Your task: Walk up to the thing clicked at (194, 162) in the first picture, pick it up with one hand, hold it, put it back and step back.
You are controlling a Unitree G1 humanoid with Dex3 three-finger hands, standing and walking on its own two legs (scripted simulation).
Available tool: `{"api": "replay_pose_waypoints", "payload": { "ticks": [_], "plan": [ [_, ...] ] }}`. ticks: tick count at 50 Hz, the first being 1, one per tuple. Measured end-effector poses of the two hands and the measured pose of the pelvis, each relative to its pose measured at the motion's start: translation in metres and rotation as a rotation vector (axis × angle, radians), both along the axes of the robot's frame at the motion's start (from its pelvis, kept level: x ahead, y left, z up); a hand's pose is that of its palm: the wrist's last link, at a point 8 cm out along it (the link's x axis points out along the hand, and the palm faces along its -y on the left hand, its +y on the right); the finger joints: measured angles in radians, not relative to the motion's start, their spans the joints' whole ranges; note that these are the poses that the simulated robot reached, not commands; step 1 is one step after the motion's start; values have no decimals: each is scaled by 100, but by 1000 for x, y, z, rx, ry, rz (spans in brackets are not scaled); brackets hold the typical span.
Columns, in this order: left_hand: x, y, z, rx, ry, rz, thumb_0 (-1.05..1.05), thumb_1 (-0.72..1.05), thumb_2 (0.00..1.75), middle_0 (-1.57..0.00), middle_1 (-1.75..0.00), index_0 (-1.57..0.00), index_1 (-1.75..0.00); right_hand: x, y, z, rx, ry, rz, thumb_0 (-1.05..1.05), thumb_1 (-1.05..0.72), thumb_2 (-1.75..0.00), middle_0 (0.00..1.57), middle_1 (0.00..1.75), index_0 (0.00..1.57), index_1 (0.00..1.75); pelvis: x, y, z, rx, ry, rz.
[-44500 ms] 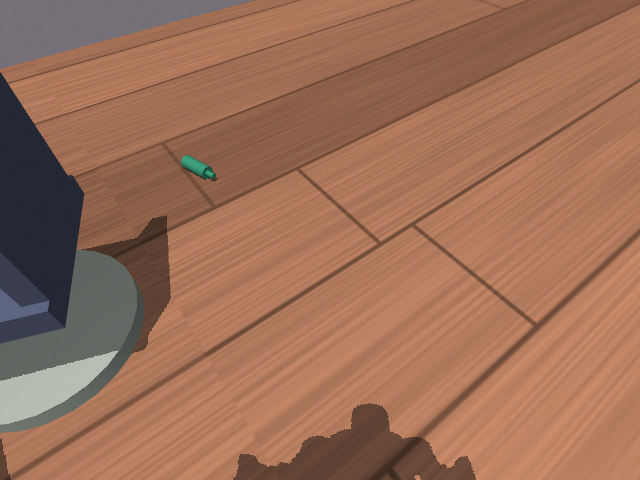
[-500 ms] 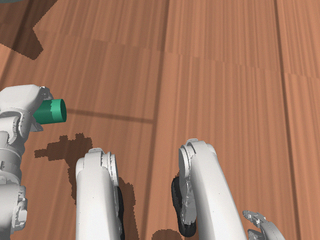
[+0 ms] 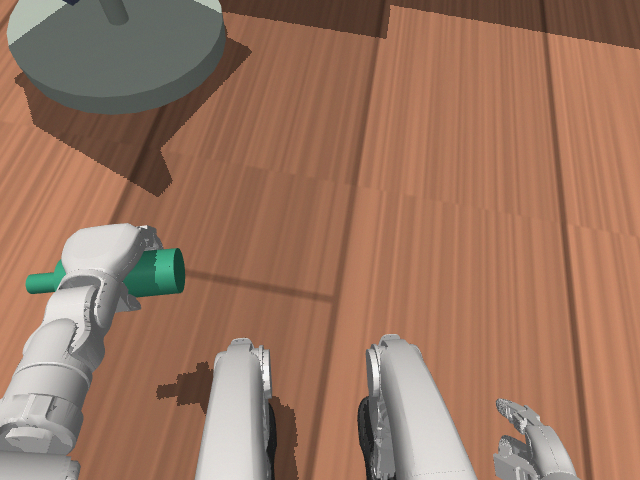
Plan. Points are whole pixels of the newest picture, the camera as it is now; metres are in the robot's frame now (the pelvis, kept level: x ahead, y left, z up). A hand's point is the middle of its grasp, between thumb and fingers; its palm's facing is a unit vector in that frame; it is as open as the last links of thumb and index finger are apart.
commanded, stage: lift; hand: left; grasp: from above
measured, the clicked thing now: (107, 277) +0.38 +0.30 -0.11
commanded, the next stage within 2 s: hold in 0.82 s
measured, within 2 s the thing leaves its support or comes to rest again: neither
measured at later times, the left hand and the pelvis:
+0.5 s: hand (81, 238) +0.36 +0.25 +0.07, palm faces -0.44 -0.09 -0.89, open 9.0 cm; pelvis +0.04 +0.00 +0.16, yaw +2 degrees
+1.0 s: hand (61, 181) +0.38 +0.23 +0.14, palm faces -0.44 -0.09 -0.89, open 9.1 cm; pelvis +0.07 +0.00 +0.22, yaw +1 degrees
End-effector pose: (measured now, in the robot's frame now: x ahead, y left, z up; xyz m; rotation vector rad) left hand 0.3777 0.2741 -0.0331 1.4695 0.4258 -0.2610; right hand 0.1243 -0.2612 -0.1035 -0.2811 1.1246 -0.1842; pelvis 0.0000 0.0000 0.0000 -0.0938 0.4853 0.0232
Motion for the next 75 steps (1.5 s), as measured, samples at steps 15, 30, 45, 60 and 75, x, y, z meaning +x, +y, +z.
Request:
{"api": "replay_pose_waypoints", "payload": {
  "ticks": [15,30,45,60,75],
  "plan": [
    [-20,-12,120,0,25,11,1,12,40,-79,-43,-81,-44,13,5,110,5,-91,-43,1,-90,-90,20,30,21,30,23,0,110,36,-152,11],
    [-4,-29,183,9,20,12,1,10,44,-79,-45,-81,-45,15,2,172,10,-78,-69,1,-90,-90,20,30,21,30,49,1,175,59,-255,7],
    [4,-37,223,6,27,13,1,10,46,-79,-43,-81,-43,28,2,204,32,-81,-82,1,-90,-90,20,30,21,30,68,2,209,76,-324,2],
    [13,-40,254,15,19,-11,1,11,44,-78,-43,-80,-44,56,2,221,48,-134,-77,1,-90,-89,20,30,21,30,79,2,224,85,-373,-7],
    [12,-46,270,8,30,-34,1,12,43,-79,-42,-81,-42,71,4,229,70,-157,-66,1,-89,-89,20,30,21,30,83,-1,233,92,-407,-11]
  ]
}}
